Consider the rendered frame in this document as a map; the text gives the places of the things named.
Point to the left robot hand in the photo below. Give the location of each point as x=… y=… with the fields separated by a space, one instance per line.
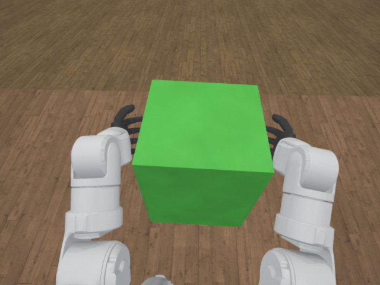
x=119 y=121

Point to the right robot hand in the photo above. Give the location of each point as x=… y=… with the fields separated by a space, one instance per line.
x=288 y=131

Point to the robot left forearm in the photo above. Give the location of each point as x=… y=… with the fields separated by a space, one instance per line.
x=96 y=162

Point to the left robot upper arm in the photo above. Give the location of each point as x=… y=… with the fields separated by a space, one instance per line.
x=97 y=262

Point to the robot right forearm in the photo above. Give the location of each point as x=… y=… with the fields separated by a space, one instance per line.
x=310 y=176

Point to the carton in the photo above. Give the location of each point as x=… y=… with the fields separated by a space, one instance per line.
x=202 y=155

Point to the right robot upper arm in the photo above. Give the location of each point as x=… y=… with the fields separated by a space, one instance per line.
x=281 y=266

